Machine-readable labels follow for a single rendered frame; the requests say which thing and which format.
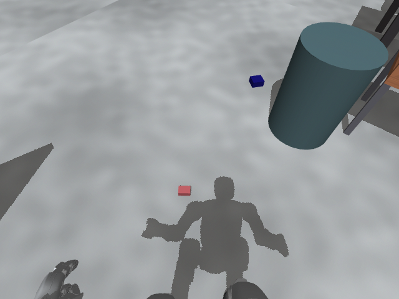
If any left robot hand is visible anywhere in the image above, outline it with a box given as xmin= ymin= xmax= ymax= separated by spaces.
xmin=34 ymin=260 xmax=84 ymax=299

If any chair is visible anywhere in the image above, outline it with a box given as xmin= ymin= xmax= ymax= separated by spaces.
xmin=344 ymin=50 xmax=399 ymax=135

